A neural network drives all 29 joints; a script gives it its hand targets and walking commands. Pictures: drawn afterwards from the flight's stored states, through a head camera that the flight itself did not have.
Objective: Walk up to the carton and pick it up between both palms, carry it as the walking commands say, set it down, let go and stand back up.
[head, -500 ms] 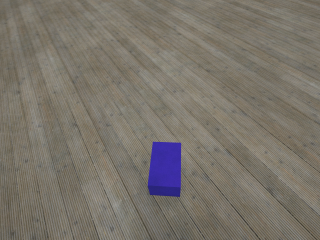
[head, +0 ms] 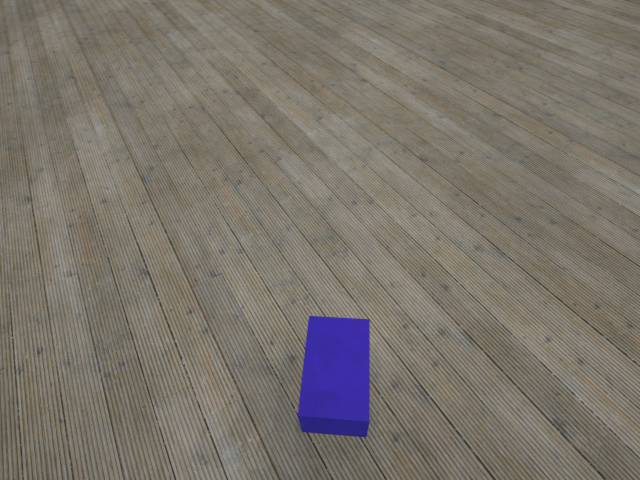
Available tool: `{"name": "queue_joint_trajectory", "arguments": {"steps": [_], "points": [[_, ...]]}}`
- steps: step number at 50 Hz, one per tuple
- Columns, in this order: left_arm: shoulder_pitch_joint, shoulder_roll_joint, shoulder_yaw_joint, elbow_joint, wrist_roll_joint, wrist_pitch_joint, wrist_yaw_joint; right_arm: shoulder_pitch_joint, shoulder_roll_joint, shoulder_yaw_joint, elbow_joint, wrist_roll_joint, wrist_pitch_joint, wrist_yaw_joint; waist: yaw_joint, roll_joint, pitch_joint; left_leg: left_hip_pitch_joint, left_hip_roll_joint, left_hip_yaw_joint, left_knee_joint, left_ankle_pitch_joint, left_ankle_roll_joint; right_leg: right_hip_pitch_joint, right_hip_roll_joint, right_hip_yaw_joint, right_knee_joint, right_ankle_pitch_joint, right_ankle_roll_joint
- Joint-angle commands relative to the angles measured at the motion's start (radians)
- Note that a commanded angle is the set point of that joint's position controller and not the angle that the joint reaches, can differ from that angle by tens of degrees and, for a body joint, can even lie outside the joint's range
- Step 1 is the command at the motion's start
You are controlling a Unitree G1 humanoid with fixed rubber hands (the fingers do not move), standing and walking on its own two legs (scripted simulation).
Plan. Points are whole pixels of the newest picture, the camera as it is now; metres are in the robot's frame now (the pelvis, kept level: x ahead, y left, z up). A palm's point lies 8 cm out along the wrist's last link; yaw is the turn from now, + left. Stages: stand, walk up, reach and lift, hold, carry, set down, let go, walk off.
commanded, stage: walk up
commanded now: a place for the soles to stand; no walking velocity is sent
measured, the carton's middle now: (336, 374) +0.51 -0.01 -0.69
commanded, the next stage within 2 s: none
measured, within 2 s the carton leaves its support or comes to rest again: neither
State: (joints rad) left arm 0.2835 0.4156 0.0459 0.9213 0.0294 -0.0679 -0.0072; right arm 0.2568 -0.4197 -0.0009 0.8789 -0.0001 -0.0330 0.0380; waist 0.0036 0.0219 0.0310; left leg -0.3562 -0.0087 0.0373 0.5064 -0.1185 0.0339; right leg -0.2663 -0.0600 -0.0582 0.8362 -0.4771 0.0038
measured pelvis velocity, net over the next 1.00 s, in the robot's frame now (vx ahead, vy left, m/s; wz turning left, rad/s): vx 0.02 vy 0.00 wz -0.02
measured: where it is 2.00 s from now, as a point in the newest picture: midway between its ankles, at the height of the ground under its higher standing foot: outside the picture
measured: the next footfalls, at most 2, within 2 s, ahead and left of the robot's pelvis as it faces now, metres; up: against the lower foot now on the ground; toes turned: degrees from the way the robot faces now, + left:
right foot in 0.22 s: +0.10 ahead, -0.13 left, +0.00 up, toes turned +0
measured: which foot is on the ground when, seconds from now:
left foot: down 0.00-1.00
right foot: up 0.00-0.20, down 0.22-1.00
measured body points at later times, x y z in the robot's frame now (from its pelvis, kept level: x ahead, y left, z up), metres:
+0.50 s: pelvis +0.04 +0.00 +0.00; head +0.08 -0.01 +0.44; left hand +0.11 +0.33 -0.10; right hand +0.11 -0.31 -0.13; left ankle +0.03 +0.13 -0.73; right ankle +0.07 -0.12 -0.73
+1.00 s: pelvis +0.02 +0.00 +0.00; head +0.05 -0.01 +0.45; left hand +0.08 +0.33 -0.11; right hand +0.09 -0.31 -0.12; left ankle +0.03 +0.13 -0.73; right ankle +0.07 -0.12 -0.73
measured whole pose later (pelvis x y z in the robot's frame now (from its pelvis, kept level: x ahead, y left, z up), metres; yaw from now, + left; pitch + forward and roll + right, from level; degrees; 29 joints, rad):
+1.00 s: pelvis +0.02 +0.00 +0.00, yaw -1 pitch +2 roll +1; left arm 0.25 0.41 0.04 0.97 0.03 -0.05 0.01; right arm 0.18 -0.40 0.00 0.96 0.00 0.01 0.02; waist 0.01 0.01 0.03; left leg -0.30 0.00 -0.02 0.52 -0.26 -0.01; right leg -0.37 -0.05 -0.05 0.52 -0.19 0.00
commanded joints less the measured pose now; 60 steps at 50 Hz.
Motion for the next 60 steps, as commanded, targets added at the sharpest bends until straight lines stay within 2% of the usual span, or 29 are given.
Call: {"name": "queue_joint_trajectory", "arguments": {"steps": [1,2,4,5,7,8,9,10,11,12,15,17,18,19,20,21,24,29,31,36,40,42,43,44,46,47,48,55,60], "points": [[0.089,0.164,0.024,-0.041,-0.046,0.021,0.009,-0.028,-0.209,-0.09,-0.085,-0.046,-0.008,-0.031,0.006,0.161,0.035,0.092,0.199,-0.235,-0.222,-0.118,0.159,-0.179,0.027,0.083,0.028,-0.014,-0.039],[0.101,0.165,0.017,-0.039,-0.043,0.024,0.013,-0.016,-0.231,-0.096,-0.083,-0.041,-0.001,-0.029,-0.013,0.152,0.024,0.091,0.209,-0.228,-0.234,-0.191,0.171,-0.161,0.023,0.054,-0.006,-0.005,-0.028],[0.089,0.142,0.02,-0.041,-0.036,0.015,0.023,-0.027,-0.21,-0.084,-0.083,-0.04,0.007,-0.028,-0.001,0.126,-0.022,0.077,0.239,-0.222,-0.157,0.07,0.198,-0.082,0.023,0.015,-0.105,0.062,-0.019],[0.123,0.134,0.023,-0.03,-0.034,0.011,0.028,-0.063,-0.191,-0.08,-0.11,-0.033,0.008,-0.029,0.034,0.132,-0.047,0.061,0.245,-0.189,-0.101,0.178,0.185,-0.023,0.01,0.004,-0.186,0.172,-0.027],[0.132,0.17,0.035,-0.021,-0.022,0.008,0.036,-0.077,-0.176,-0.081,-0.107,-0.009,0.023,-0.027,0.053,0.069,-0.109,0.054,0.19,-0.128,0.008,0.185,0.102,0.063,0.017,0.011,-0.312,0.357,-0.039],[0.112,0.192,0.049,-0.042,-0.008,0.003,0.042,-0.077,-0.144,-0.078,-0.111,-0.002,0.027,-0.03,0.055,-0.005,-0.117,0.037,0.166,-0.107,0.059,0.075,0.068,0.068,-0.058,0.099,-0.377,0.4,-0.055],[0.053,0.267,0.056,-0.055,-0.003,0.002,0.048,-0.071,-0.133,-0.077,-0.112,0.001,0.035,-0.028,0.021,-0.122,-0.052,-0.009,0.078,-0.044,0.16,-0.054,0.021,-0.002,-0.179,0.274,-0.48,0.398,-0.097],[-0.013,0.309,0.06,-0.077,-0.006,0.002,0.047,-0.058,-0.126,-0.077,-0.106,-0.005,0.044,-0.025,-0.007,-0.18,-0.004,-0.015,0.013,-0.038,0.218,-0.251,-0.011,-0.076,-0.288,0.409,-0.518,0.375,-0.172],[-0.055,0.315,0.056,-0.066,-0.006,0.01,0.048,-0.056,-0.145,-0.087,-0.085,0.001,0.054,-0.026,-0.011,-0.157,0.03,0.025,0.015,-0.057,0.321,-0.349,-0.003,-0.145,-0.31,0.394,-0.491,0.414,-0.233],[-0.067,0.304,0.054,-0.07,-0.011,0.009,0.05,-0.027,-0.158,-0.095,-0.081,-0.003,0.063,-0.024,-0.026,-0.121,0.035,0.037,0.028,-0.07,0.366,-0.387,0.004,-0.179,-0.314,0.367,-0.48,0.422,-0.239],[-0.092,0.268,0.051,-0.089,-0.021,0.019,0.046,-0.028,-0.137,-0.089,-0.067,-0.016,0.06,-0.009,-0.033,-0.176,0.055,0.059,0.025,-0.049,0.177,-0.293,0.019,-0.145,-0.2,0.22,-0.399,0.421,-0.155],[-0.038,0.219,0.031,-0.075,-0.026,0.021,0.044,-0.037,-0.156,-0.1,-0.046,-0.025,0.037,-0.025,-0.018,-0.104,0.012,0.162,0.072,-0.092,-0.02,-0.04,0.016,-0.095,-0.128,0.165,-0.296,0.525,-0.092],[-0.022,0.2,0.022,-0.075,-0.033,0.021,0.038,-0.02,-0.188,-0.112,-0.036,-0.021,0.024,-0.033,-0.015,0.013,-0.084,0.171,0.169,-0.193,-0.027,0.119,0.031,-0.023,-0.077,0.103,-0.219,0.534,-0.052],[-0.033,0.183,0.024,-0.077,-0.037,0.02,0.036,-0.061,-0.177,-0.097,-0.046,-0.017,0.018,-0.036,0.009,-0.025,-0.12,0.181,0.141,-0.151,0.016,0.175,0.047,0.029,-0.065,0.092,-0.259,0.528,-0.052],[-0.021,0.187,0.024,-0.079,-0.037,0.013,0.039,-0.046,-0.183,-0.096,-0.053,-0.017,0.015,-0.039,0.004,0.016,-0.195,0.212,0.16,-0.16,0.042,0.268,0.037,0.064,-0.096,0.119,-0.239,0.591,-0.064],[-0.014,0.183,0.025,-0.087,-0.042,0.009,0.036,-0.062,-0.185,-0.091,-0.064,-0.01,0.011,-0.043,0.015,-0.028,-0.214,0.213,0.151,-0.141,0.061,0.292,0.033,0.069,-0.099,0.135,-0.254,0.628,-0.063],[-0.056,0.188,0.014,-0.07,-0.036,0.011,0.034,-0.092,-0.16,-0.072,-0.031,-0.011,0.017,-0.041,0.007,0.015,-0.203,0.15,0.127,-0.14,0.013,0.087,0.023,0.083,-0.087,0.102,-0.293,0.504,-0.058],[-0.077,0.18,0.019,-0.048,-0.035,0.016,0.034,-0.121,-0.159,-0.065,-0.002,-0.013,0.019,-0.042,0.012,-0.005,-0.117,0.089,0.133,-0.174,-0.039,0.01,0.029,0.068,-0.079,0.105,-0.314,0.442,-0.056],[-0.074,0.18,0.02,-0.049,-0.03,0.015,0.03,-0.132,-0.155,-0.062,0.006,-0.022,0.017,-0.037,0.014,0.054,-0.101,0.075,0.129,-0.171,-0.062,-0.083,0.028,0.036,-0.082,0.114,-0.327,0.336,-0.065],[-0.097,0.19,0.025,-0.028,-0.021,0.013,0.018,-0.127,-0.156,-0.06,0.018,-0.017,0.022,-0.031,0.005,-0.003,-0.078,0.077,0.109,-0.167,-0.08,-0.234,0.026,-0.009,-0.099,0.166,-0.418,0.201,-0.062],[-0.114,0.186,0.019,-0.012,-0.014,0.004,0.016,-0.132,-0.156,-0.063,0.028,-0.02,0.021,-0.026,-0.004,-0.044,-0.094,0.094,0.104,-0.168,-0.082,-0.253,0.026,-0.013,-0.098,0.167,-0.455,0.144,-0.05],[-0.094,0.175,0.015,0.0,-0.015,0.005,0.019,-0.138,-0.154,-0.061,0.034,-0.023,0.019,-0.024,0.004,0.027,-0.139,0.125,0.106,-0.172,-0.101,-0.233,0.026,0.008,-0.105,0.177,-0.447,0.171,-0.055],[-0.092,0.178,0.01,0.004,-0.021,0.003,0.017,-0.144,-0.161,-0.061,0.035,-0.017,0.016,-0.025,0.015,-0.013,-0.126,0.115,0.113,-0.174,-0.097,-0.198,0.024,0.033,-0.094,0.164,-0.435,0.237,-0.044],[-0.114,0.175,0.008,0.004,-0.022,0.003,0.017,-0.142,-0.157,-0.058,0.049,-0.025,0.016,-0.026,0.005,0.009,-0.123,0.116,0.113,-0.178,-0.107,-0.195,0.02,0.009,-0.099,0.169,-0.439,0.214,-0.047],[-0.112,0.183,0.015,0.013,-0.017,0.005,0.018,-0.142,-0.151,-0.06,0.044,-0.021,0.017,-0.024,0.002,-0.037,-0.12,0.11,0.107,-0.172,-0.098,-0.216,0.02,0.015,-0.1,0.177,-0.476,0.145,-0.045],[-0.107,0.181,0.012,0.018,-0.022,0.008,0.016,-0.137,-0.157,-0.056,0.067,-0.021,0.018,-0.025,0.014,0.014,-0.109,0.107,0.106,-0.17,-0.122,-0.239,0.017,0.008,-0.106,0.18,-0.482,0.14,-0.049],[-0.118,0.185,0.018,0.018,-0.019,0.007,0.014,-0.128,-0.155,-0.057,0.063,-0.021,0.016,-0.026,0.001,-0.011,-0.11,0.114,0.108,-0.16,-0.113,-0.238,0.015,0.001,-0.099,0.175,-0.479,0.139,-0.045],[-0.104,0.179,0.01,0.027,-0.028,0.005,0.017,-0.135,-0.159,-0.05,0.077,-0.017,0.011,-0.03,0.009,-0.024,-0.163,0.136,0.118,-0.164,-0.102,-0.058,0.009,0.076,-0.104,0.151,-0.443,0.352,-0.047],[-0.111,0.173,0.009,0.031,-0.025,0.007,0.018,-0.123,-0.16,-0.057,0.07,-0.016,0.011,-0.029,0.002,0.027,-0.195,0.167,0.13,-0.151,-0.095,-0.015,0.009,0.082,-0.091,0.126,-0.396,0.402,-0.041]]}}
